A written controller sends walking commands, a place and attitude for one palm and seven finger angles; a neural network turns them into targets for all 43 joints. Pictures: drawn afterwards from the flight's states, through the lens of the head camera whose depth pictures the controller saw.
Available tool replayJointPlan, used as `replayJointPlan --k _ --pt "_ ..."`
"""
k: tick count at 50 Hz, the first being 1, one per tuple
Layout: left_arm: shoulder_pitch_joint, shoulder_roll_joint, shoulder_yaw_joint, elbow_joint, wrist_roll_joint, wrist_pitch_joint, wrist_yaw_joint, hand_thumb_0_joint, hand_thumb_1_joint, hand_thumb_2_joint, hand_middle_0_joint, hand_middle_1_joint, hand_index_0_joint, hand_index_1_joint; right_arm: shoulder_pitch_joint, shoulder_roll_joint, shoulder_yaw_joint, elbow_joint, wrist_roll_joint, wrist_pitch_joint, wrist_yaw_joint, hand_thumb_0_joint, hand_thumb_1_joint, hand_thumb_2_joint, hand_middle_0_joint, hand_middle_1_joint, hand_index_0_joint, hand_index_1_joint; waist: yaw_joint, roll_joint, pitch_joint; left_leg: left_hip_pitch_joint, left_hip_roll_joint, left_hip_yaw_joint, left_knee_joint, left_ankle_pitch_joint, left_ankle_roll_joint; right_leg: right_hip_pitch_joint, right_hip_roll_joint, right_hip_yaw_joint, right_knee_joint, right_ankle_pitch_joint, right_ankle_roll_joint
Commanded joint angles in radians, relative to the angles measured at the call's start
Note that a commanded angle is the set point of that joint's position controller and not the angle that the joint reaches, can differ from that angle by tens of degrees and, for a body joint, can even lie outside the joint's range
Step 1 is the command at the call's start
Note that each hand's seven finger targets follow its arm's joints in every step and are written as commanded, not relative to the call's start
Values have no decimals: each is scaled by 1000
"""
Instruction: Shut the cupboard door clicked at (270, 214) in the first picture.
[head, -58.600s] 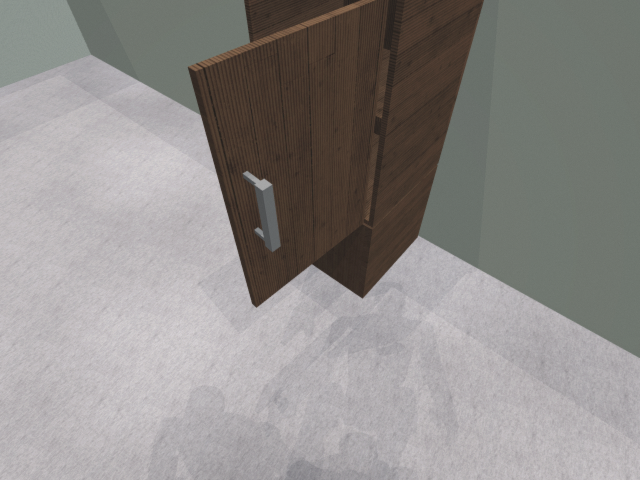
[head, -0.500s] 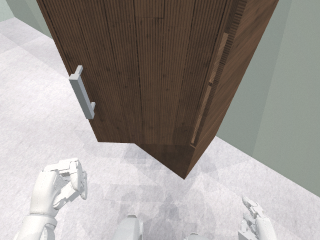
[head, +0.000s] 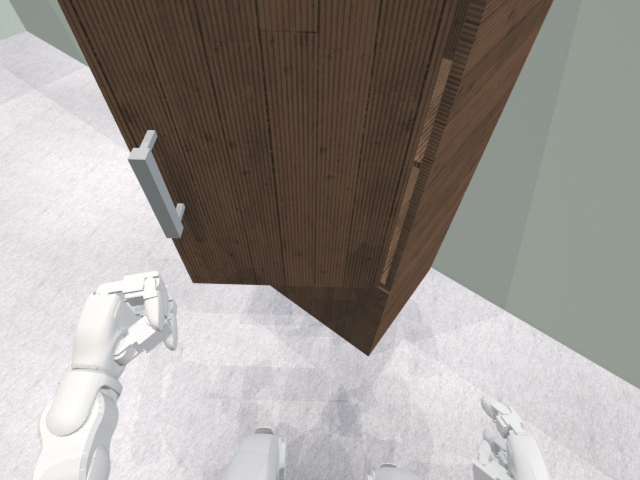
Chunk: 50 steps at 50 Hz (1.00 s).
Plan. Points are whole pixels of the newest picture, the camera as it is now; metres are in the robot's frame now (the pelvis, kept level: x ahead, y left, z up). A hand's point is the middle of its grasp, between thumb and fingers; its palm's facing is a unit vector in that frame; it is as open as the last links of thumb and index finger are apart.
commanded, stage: bring the fist close to the handle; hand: left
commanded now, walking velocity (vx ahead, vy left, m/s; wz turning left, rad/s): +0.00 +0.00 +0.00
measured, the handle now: (163, 187) +0.48 +0.26 +0.06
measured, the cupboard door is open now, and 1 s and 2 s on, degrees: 36 36 26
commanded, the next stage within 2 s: push the door shut along its arc in 1.06 s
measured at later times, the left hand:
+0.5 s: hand (169, 264) +0.35 +0.21 +0.07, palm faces +0.03 -1.00 -0.02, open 3.1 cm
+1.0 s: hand (169, 242) +0.39 +0.23 +0.06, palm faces +0.05 -1.00 -0.02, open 3.1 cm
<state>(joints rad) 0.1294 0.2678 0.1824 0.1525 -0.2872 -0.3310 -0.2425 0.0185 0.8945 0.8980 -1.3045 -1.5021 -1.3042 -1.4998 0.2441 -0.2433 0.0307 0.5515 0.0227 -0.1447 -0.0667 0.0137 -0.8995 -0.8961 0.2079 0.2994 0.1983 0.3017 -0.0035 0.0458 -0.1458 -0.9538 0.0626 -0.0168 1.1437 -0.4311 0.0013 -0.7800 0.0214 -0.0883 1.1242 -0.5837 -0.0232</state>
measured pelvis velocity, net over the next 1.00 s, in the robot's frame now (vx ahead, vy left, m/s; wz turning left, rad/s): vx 0.00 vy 0.01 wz -0.03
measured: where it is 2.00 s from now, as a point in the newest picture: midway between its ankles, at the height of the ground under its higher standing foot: outside the picture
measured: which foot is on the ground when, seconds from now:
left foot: down 0.00-1.00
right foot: down 0.00-1.00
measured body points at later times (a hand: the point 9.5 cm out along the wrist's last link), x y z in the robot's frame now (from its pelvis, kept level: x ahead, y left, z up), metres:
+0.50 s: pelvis +0.00 +0.01 +0.01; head +0.06 +0.02 +0.45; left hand +0.35 +0.27 +0.07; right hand +0.13 -0.25 -0.09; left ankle +0.07 +0.12 -0.65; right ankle -0.01 -0.11 -0.65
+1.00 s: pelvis +0.00 +0.01 +0.01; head +0.08 +0.01 +0.45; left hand +0.38 +0.28 +0.06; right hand +0.08 -0.26 -0.10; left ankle +0.07 +0.12 -0.65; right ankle -0.01 -0.11 -0.65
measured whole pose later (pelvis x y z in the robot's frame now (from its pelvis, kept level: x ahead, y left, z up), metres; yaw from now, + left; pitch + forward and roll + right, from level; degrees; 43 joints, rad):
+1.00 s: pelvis +0.00 +0.01 +0.01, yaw -2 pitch +16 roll -3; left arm -0.37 0.36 0.35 0.74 -0.23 -0.42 -0.29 0.02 0.89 0.90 -1.30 -1.50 -1.30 -1.50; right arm 0.32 -0.27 0.01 0.63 0.02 -0.04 -0.04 0.01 -0.90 -0.90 0.21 0.30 0.20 0.30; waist -0.06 0.03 -0.14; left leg -0.98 0.07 0.02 1.10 -0.41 0.01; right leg -0.83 0.03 -0.05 1.09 -0.55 -0.01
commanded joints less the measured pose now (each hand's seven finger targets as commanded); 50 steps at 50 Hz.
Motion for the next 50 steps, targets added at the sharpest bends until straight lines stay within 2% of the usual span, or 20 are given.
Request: replayJointPlan --k 1,2,5,7,10,14,17,20,22,23,30,32,35,37,39,40,41,45,47,50 --pt "-172 160 105 -150 -13 -63 12 0 900 900 -1300 -1500 -1300 -1500 -25 -132 -62 -137 5 -41 -6 0 -900 -900 200 300 200 300 1 11 -241 299 -43 -14 -168 173 26 34 11 76 -212 282 7" --pt "-197 150 99 -129 -15 -66 12 0 900 900 -1300 -1500 -1300 -1500 -21 -133 -62 -131 5 -39 -5 0 -900 -900 200 300 200 300 -9 -5 -232 301 -42 -15 -170 170 26 27 11 73 -216 283 10" --pt "-216 170 118 -94 -12 -79 12 0 900 900 -1300 -1500 -1300 -1500 -11 -141 -67 -126 4 -32 0 0 -900 -900 200 300 200 300 0 11 -235 313 -40 -18 -184 175 24 30 16 64 -212 284 4" --pt "-288 153 97 -59 -6 -86 10 0 900 900 -1300 -1500 -1300 -1500 -10 -143 -69 -117 5 -27 0 0 -900 -900 200 300 200 300 -19 -15 -225 312 -40 -16 -184 159 25 12 13 65 -218 274 9" --pt "-350 207 147 8 -5 -99 4 0 900 900 -1300 -1500 -1300 -1500 1 -152 -70 -99 4 -19 -4 0 -900 -900 200 300 200 300 -17 -22 -223 291 -40 -15 -176 148 26 11 15 77 -220 259 7" --pt "-478 190 115 17 2 -122 -8 0 900 900 -1300 -1500 -1300 -1500 1 -153 -72 -86 7 -18 -3 0 -900 -900 200 300 200 300 -24 50 -283 369 -34 -26 -192 157 19 -18 15 62 -208 257 0" --pt "-532 169 86 62 11 -117 -2 0 900 900 -1300 -1500 -1300 -1500 13 -157 -73 -73 7 -17 -2 0 -900 -900 200 300 200 300 -38 41 -282 393 -31 -38 -201 153 19 -39 18 51 -211 250 1" --pt "-564 240 146 150 22 -108 3 0 900 900 -1300 -1500 -1300 -1500 31 -168 -73 -61 5 -4 -3 0 -900 -900 200 300 200 300 -28 10 -275 360 -31 -37 -202 148 21 -24 20 56 -213 247 -1" --pt "-597 216 130 174 27 -106 5 0 900 900 -1300 -1500 -1300 -1500 29 -163 -73 -65 6 3 2 0 -900 -900 200 300 200 300 -26 32 -274 378 -29 -39 -214 142 15 -38 17 49 -213 240 -2" --pt "-641 213 121 178 30 -108 6 0 900 900 -1300 -1500 -1300 -1500 29 -165 -73 -62 7 5 2 0 -900 -900 200 300 200 300 -38 30 -279 385 -29 -39 -210 138 17 -50 17 51 -215 238 0" --pt "-784 292 180 316 50 -132 4 0 900 900 -1300 -1500 -1300 -1500 68 -174 -74 -40 0 26 4 0 -900 -900 200 300 200 300 -42 32 -305 366 -30 -38 -188 159 20 -46 21 60 -206 258 -3" --pt "-822 281 169 343 53 -137 -3 0 900 900 -1300 -1500 -1300 -1500 72 -173 -75 -34 0 32 8 0 -900 -900 200 300 200 300 -48 40 -321 381 -28 -39 -187 161 18 -56 19 59 -206 257 -2" --pt "-800 315 202 406 50 -132 -20 0 900 900 -1300 -1500 -1300 -1500 90 -179 -77 -34 1 44 10 0 -900 -900 200 300 200 300 -41 13 -319 351 -31 -33 -180 171 23 -36 23 64 -208 273 -3" --pt "-802 280 170 387 46 -134 -34 0 900 900 -1300 -1500 -1300 -1500 85 -173 -79 -41 4 49 14 0 -900 -900 200 300 200 300 -42 43 -337 372 -32 -27 -183 186 22 -36 19 66 -208 290 -2" --pt "-797 310 202 393 38 -135 -37 0 900 900 -1300 -1500 -1300 -1500 92 -176 -84 -39 5 57 14 0 -900 -900 200 300 200 300 -41 2 -338 355 -32 -21 -178 197 25 -13 20 70 -212 311 2" --pt "-767 324 216 391 37 -138 -38 0 900 900 -1300 -1500 -1300 -1500 97 -177 -83 -43 4 59 15 0 -900 -900 200 300 200 300 -29 17 -343 354 -33 -21 -176 213 26 -6 24 70 -206 325 -2" --pt "-777 297 190 379 37 -139 -38 0 900 900 -1300 -1500 -1300 -1500 92 -172 -81 -45 6 61 16 0 -900 -900 200 300 200 300 -41 14 -342 358 -34 -19 -178 216 27 -10 21 69 -206 333 2" --pt "-797 355 243 358 32 -155 -32 0 900 900 -1300 -1500 -1300 -1500 95 -176 -84 -40 4 68 12 0 -900 -900 200 300 200 300 -37 22 -342 337 -36 -10 -168 211 31 9 24 83 -208 338 3" --pt "-802 352 241 374 34 -160 -37 0 900 900 -1300 -1500 -1300 -1500 92 -170 -82 -35 5 70 11 0 -900 -900 200 300 200 300 -41 12 -333 321 -35 -8 -169 203 30 13 21 87 -208 337 7" --pt "-825 325 206 350 35 -171 -52 0 900 900 -1300 -1500 -1300 -1500 98 -171 -84 -35 5 67 9 0 -900 -900 200 300 200 300 -50 65 -347 371 -33 -18 -169 209 29 -22 27 78 -204 323 0"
